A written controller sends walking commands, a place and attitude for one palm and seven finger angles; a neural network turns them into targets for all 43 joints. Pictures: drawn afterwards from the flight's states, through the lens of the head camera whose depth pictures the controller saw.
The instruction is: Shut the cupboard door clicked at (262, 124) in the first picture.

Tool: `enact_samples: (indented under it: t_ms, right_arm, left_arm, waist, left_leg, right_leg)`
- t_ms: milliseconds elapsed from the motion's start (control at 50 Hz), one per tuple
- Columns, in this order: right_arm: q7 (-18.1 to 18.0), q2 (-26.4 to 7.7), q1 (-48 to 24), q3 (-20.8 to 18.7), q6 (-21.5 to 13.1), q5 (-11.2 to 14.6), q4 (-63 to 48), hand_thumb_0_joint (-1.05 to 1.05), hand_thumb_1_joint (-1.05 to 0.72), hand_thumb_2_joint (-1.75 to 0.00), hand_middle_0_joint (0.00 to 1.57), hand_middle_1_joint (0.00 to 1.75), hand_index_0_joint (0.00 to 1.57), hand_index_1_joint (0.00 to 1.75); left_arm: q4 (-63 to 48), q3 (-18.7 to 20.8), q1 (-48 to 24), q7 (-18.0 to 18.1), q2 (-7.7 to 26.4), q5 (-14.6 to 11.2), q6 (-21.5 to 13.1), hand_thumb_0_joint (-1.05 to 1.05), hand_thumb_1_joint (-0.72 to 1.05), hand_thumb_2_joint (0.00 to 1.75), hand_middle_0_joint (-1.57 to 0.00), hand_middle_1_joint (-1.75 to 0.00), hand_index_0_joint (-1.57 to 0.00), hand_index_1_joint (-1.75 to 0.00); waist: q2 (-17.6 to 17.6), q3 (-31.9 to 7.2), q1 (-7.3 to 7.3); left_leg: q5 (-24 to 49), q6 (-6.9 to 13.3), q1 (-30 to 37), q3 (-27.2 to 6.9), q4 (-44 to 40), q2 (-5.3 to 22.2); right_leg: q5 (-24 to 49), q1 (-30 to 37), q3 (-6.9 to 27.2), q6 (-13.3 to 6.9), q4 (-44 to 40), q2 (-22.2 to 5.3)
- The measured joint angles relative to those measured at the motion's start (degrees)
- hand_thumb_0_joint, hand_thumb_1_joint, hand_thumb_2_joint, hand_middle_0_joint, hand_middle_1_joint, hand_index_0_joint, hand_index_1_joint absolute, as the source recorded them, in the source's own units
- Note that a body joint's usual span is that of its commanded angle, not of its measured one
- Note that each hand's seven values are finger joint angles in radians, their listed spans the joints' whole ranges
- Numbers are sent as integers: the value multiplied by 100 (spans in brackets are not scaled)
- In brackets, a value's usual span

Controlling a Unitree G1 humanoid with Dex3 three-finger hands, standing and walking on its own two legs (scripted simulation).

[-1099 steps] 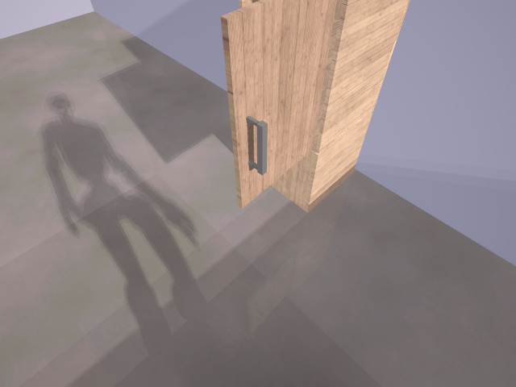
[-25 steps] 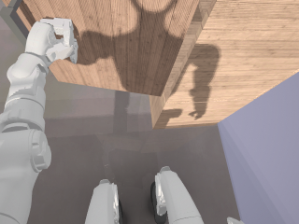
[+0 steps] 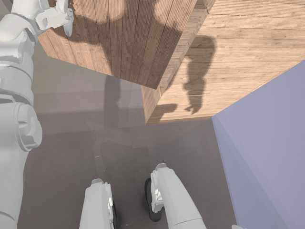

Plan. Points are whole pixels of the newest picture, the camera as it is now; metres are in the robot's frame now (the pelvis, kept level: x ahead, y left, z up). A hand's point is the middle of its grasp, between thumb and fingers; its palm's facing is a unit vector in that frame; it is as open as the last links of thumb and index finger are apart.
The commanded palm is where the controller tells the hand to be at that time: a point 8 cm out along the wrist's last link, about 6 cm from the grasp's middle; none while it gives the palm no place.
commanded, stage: push the door shut along its arc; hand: left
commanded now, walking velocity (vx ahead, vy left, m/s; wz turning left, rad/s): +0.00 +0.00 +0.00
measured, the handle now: out of the picture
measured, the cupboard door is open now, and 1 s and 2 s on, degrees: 68 60 60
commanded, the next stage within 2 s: pull the fist back off the door in 0.06 s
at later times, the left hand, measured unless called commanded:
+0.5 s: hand (89, 17) +0.59 +0.07 +0.07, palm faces +0.03 -1.00 -0.09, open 3.1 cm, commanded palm +0.56 +0.12 +0.08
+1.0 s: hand (89, 49) +0.50 +0.08 +0.08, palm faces +0.00 -1.00 -0.01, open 3.1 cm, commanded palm +0.49 +0.13 +0.08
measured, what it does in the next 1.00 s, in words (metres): stands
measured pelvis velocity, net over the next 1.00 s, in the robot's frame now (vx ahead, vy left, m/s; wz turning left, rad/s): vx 0.02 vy -0.01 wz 0.04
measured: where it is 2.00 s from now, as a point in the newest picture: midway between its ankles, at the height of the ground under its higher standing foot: (132, 217)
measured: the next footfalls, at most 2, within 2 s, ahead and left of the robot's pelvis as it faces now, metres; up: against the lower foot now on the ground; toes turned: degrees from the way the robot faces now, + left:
none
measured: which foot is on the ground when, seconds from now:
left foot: down 0.00-1.00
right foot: down 0.00-1.00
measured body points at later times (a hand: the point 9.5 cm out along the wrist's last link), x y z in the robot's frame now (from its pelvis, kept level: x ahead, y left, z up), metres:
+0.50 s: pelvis +0.02 -0.01 +0.02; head +0.21 +0.00 +0.42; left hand +0.59 +0.13 +0.07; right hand -0.01 -0.23 -0.10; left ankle +0.02 +0.10 -0.58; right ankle +0.07 -0.13 -0.58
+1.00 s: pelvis +0.02 -0.01 +0.04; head +0.17 +0.00 +0.46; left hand +0.50 +0.13 +0.08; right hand +0.08 -0.28 -0.08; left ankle +0.02 +0.10 -0.58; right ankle +0.07 -0.13 -0.58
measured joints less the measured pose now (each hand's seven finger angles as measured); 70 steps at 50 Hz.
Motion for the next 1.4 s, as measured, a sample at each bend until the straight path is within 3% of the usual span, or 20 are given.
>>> enact_samples:
  t_ms: [160, 200, 300, 360, 420, 480, 580, 660, 740, 820, 900, 1020, 1120, 1220, 1300, 1400]
  right_arm:
    - [29, 80, 90, 21, -44, -57, 140, 0, -90, -90, 20, 30, 21, 30]
    - [40, 91, 141, 38, -45, -101, 107, 0, -90, -90, 20, 30, 21, 30]
    - [344, 164, 379, 48, -10, -288, -153, 0, -90, -90, 20, 30, 20, 30]
    - [589, 257, 488, 6, 20, -427, -252, 0, -90, -90, 20, 30, 20, 30]
    - [783, 353, 504, -46, 111, -466, -244, 0, -90, -90, 20, 30, 20, 30]
    - [838, 409, 470, -71, 248, -413, -196, 0, -90, -90, 20, 30, 21, 30]
    - [724, 367, 423, -86, 360, -303, -217, 0, -90, -90, 20, 30, 21, 30]
    - [679, 266, 426, -165, 343, -284, -326, 0, -90, -90, 20, 30, 20, 30]
    - [699, 157, 377, -283, 387, -249, -338, 0, -90, -90, 20, 30, 20, 30]
    - [665, 72, 228, -380, 467, -178, -280, 0, -90, -90, 20, 30, 20, 30]
    - [580, 25, 15, -459, 448, -150, -246, 0, -90, -90, 20, 30, 20, 30]
    - [504, 63, -321, -469, 412, -170, -182, 0, -90, -90, 20, 30, 20, 30]
    - [474, 186, -453, -346, 479, -168, -238, 0, -90, -90, 20, 30, 20, 30]
    - [479, 289, -345, -260, 512, -171, -272, 0, -90, -90, 20, 30, 20, 30]
    - [474, 322, -128, -288, 591, -100, -331, 0, -90, -90, 20, 30, 20, 30]
    - [393, 291, 141, -321, 699, 111, -391, 1, -90, -90, 20, 30, 20, 30]
  left_arm:
    - [67, -169, -363, 59, 4, 95, 223, 1, 103, 101, -129, -150, -130, -150]
    - [97, -2, -437, 198, -40, 115, 304, 1, 103, 101, -129, -150, -130, -150]
    - [-106, 735, -198, 2057, -640, -48, 225, 1, 96, 96, -129, -150, -132, -150]
    - [-506, 904, 280, 3086, -1041, 244, -210, 1, 94, 94, -129, -150, -131, -150]
    - [-713, 772, 740, 3555, -1263, 643, -657, 1, 92, 92, -129, -150, -130, -150]
    - [-653, 612, 982, 3502, -1396, 761, -823, 2, 91, 91, -129, -150, -130, -150]
    - [-374, 843, 1146, 3258, -1560, 462, -841, 2, 90, 90, -129, -150, -130, -150]
    - [-378, 913, 1438, 3245, -1580, 378, -1162, 2, 90, 90, -129, -150, -130, -150]
    - [-524, 591, 1859, 3141, -1631, 358, -1488, 1, 90, 90, -129, -150, -130, -150]
    - [-679, 243, 2242, 2954, -1875, 112, -1540, 1, 90, 90, -129, -150, -130, -150]
    - [-1057, 8, 2611, 2959, -2226, -80, -1670, 2, 90, 90, -129, -150, -130, -150]
    - [-1228, -235, 2691, 3219, -2512, 126, -2003, 2, 90, 90, -130, -150, -130, -150]
    - [-772, -156, 2321, 3428, -2404, 313, -1826, 2, 90, 90, -130, -150, -130, -150]
    - [-727, 68, 2265, 3424, -2345, 209, -1738, 2, 90, 90, -130, -150, -130, -150]
    - [-1676, 176, 3005, 3244, -2372, 58, -1722, 2, 90, 90, -129, -150, -130, -150]
    - [-2939, -114, 4347, 2971, -2440, -236, -1349, 2, 90, 90, -129, -150, -130, -150]
  waist:
    - [37, 2, -98]
    - [63, -7, -113]
    - [124, -29, -39]
    - [167, -77, 21]
    - [192, -84, 70]
    - [198, -62, 112]
    - [165, -105, 148]
    - [103, -169, 228]
    - [25, -192, 404]
    - [-52, -134, 581]
    - [-86, -92, 669]
    - [-69, -125, 685]
    - [-38, -130, 618]
    - [-22, -125, 628]
    - [3, -119, 758]
    - [65, -80, 1044]
  left_leg:
    - [-39, 9, -164, 3, 92, -3]
    - [-47, 9, -208, -2, 106, 6]
    - [-31, -8, -181, 47, 0, 33]
    - [-7, -24, -84, 100, -136, 43]
    - [-7, -39, 122, 150, -269, 48]
    - [12, -57, 401, 169, -440, 41]
    - [87, -89, 877, 193, -788, 47]
    - [122, -117, 1161, 221, -975, 54]
    - [132, -137, 1326, 220, -1041, 25]
    - [163, -142, 1416, 178, -1068, -36]
    - [196, -140, 1421, 133, -1059, -91]
    - [178, -116, 1460, 158, -997, -130]
    - [203, -97, 1471, 214, -1004, -143]
    - [236, -93, 1459, 284, -1050, -131]
    - [256, -95, 1738, 393, -1256, -84]
    - [403, -101, 2649, 460, -1922, -63]
  right_leg:
    - [-31, -165, 6, 10, 85, -2]
    - [-32, -207, 3, 12, 90, 7]
    - [-1, -210, 52, 29, -2, 37]
    - [15, -152, 104, 28, -96, 51]
    - [-1, 7, 152, 18, -169, 61]
    - [-12, 259, 171, 1, -284, 60]
    - [23, 698, 193, -34, -559, 78]
    - [34, 946, 219, -62, -689, 92]
    - [6, 1097, 220, -81, -703, 66]
    - [-10, 1209, 183, -82, -703, 4]
    - [-6, 1248, 143, -74, -697, -52]
    - [-34, 1280, 171, -47, -616, -92]
    - [-12, 1258, 227, -35, -590, -101]
    - [28, 1201, 296, -33, -600, -85]
    - [71, 1408, 402, -30, -759, -24]
    - [200, 2280, 465, -14, -1369, 24]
